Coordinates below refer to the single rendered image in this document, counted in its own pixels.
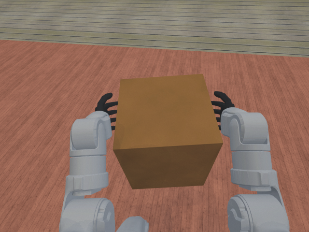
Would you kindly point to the right robot hand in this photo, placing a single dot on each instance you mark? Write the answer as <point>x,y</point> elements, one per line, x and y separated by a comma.
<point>223,105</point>

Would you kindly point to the right robot forearm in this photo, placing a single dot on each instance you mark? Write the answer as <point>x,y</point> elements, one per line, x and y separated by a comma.
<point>250,146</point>

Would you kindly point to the left robot upper arm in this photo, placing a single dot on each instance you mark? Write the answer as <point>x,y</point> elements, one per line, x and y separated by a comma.
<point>88,215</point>

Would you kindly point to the left robot forearm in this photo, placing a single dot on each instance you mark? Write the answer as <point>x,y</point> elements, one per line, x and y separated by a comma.
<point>88,161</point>

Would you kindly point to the left robot thigh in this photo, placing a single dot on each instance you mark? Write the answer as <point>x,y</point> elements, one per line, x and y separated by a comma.
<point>134,224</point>

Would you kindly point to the left robot hand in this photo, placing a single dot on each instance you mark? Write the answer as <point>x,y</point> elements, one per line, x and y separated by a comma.
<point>102,106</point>

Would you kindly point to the carton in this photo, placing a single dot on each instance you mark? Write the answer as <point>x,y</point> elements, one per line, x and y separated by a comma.
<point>166,132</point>

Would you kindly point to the right robot upper arm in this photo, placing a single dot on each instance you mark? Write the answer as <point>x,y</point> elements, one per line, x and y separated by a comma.
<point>256,213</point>

